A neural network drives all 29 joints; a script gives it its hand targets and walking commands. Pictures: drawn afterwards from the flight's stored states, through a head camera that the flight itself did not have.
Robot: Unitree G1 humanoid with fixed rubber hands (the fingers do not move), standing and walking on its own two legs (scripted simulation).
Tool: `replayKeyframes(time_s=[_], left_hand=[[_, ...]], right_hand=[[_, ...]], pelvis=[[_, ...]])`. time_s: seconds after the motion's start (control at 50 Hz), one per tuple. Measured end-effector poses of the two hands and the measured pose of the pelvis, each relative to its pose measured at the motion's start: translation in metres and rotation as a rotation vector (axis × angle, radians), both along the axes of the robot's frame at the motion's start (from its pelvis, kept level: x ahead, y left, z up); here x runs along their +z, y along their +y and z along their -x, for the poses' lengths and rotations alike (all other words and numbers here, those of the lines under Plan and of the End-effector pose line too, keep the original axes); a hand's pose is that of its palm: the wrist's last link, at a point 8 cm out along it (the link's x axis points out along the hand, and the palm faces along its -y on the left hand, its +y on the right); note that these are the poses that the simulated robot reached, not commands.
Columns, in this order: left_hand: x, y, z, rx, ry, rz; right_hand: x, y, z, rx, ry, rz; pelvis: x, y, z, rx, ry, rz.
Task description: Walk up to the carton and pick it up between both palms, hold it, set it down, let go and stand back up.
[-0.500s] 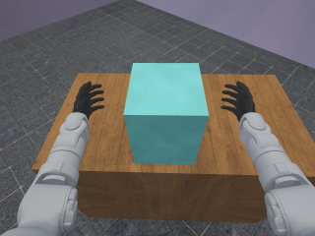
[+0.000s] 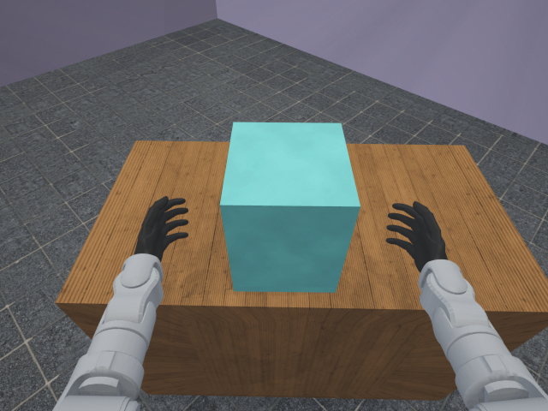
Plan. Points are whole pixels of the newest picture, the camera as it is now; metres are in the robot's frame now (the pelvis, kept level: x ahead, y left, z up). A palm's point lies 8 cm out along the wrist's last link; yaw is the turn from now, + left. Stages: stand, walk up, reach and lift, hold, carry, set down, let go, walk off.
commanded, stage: set down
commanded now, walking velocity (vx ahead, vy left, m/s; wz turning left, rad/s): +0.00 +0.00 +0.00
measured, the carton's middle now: (285, 209) +0.48 +0.03 +0.00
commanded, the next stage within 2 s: let go in 1.98 s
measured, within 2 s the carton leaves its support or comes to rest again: neither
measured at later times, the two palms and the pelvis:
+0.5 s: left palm (148, 302) +0.28 +0.23 +0.01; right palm (432, 312) +0.28 -0.19 +0.01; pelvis +0.00 +0.00 +0.00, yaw +0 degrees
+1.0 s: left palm (143, 340) +0.23 +0.23 -0.03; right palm (439, 355) +0.23 -0.20 -0.03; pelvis +0.02 +0.00 +0.00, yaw -2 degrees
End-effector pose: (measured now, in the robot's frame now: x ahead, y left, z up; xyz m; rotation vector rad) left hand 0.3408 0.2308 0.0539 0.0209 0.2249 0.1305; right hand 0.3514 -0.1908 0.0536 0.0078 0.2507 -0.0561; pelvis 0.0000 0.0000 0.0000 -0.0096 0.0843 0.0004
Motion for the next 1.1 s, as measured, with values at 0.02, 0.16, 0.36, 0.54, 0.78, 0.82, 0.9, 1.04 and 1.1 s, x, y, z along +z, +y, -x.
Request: replayKeyframes(time_s=[0.02,0.16,0.36,0.54,0.78,0.82,0.9,1.04,1.1], left_hand=[[-0.001,0.0,0.003,0.0,0.001,-0.001],[-0.016,-0.001,0.023,0.014,0.009,0.007],[-0.039,-0.002,0.049,0.027,0.02,-0.001],[-0.049,-0.003,0.069,0.022,0.031,-0.009],[-0.068,-0.002,0.092,0.029,0.115,-0.017],[-0.07,-0.002,0.095,0.025,0.128,-0.024],[-0.074,-0.001,0.101,0.025,0.16,-0.03],[-0.083,0.002,0.111,0.024,0.215,-0.033],[-0.087,0.003,0.114,0.017,0.24,-0.042]], right_hand=[[-0.002,-0.001,0.003,0.0,0.0,0.0],[-0.016,-0.003,0.026,0.003,0.011,0.005],[-0.039,0.0,0.052,0.006,0.022,0.004],[-0.05,-0.005,0.074,-0.002,0.023,0.013],[-0.067,-0.01,0.099,-0.006,0.085,0.03],[-0.07,-0.011,0.102,-0.004,0.098,0.035],[-0.077,-0.011,0.109,-0.002,0.127,0.043],[-0.085,-0.013,0.121,-0.008,0.169,0.053],[-0.089,-0.014,0.126,-0.011,0.189,0.059]], pelvis=[[0.0,0.0,0.0,-0.001,-0.006,0.0],[0.001,0.0,0.0,-0.002,-0.03,-0.004],[-0.001,0.001,-0.001,-0.004,-0.045,-0.006],[-0.001,0.003,-0.006,-0.008,-0.071,-0.007],[0.0,0.003,-0.011,-0.02,-0.097,-0.008],[0.0,0.004,-0.012,-0.023,-0.101,-0.008],[0.001,0.004,-0.014,-0.026,-0.109,-0.008],[0.001,0.004,-0.017,-0.032,-0.115,-0.008],[0.001,0.005,-0.018,-0.034,-0.119,-0.007]])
